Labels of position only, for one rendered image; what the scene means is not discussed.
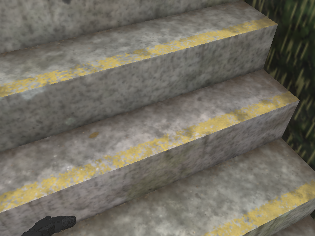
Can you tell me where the left robot hand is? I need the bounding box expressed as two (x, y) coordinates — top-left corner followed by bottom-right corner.
(22, 215), (77, 236)

